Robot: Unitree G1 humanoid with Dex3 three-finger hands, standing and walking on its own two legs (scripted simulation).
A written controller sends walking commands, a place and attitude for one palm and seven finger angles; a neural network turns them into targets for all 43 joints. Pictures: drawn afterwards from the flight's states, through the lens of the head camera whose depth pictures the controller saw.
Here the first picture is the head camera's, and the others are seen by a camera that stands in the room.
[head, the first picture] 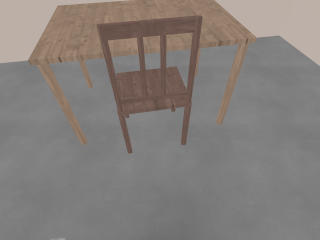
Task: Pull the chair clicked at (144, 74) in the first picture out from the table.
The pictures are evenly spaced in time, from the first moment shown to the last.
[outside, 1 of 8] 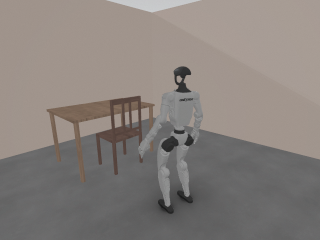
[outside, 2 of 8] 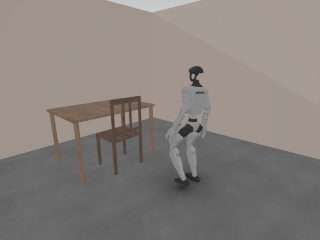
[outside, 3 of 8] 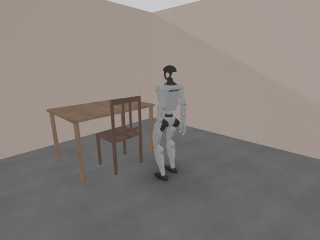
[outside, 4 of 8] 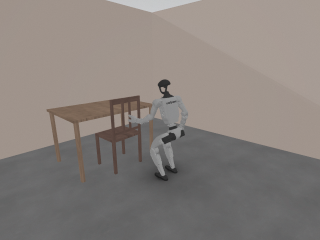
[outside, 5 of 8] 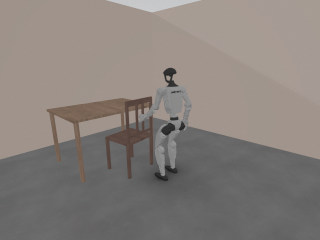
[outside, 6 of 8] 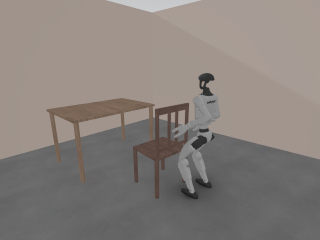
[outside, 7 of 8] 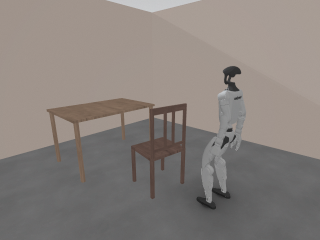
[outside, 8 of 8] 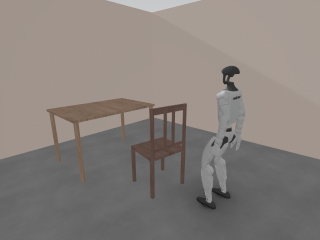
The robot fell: no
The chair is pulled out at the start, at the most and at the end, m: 0.00 0.70 0.69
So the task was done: yes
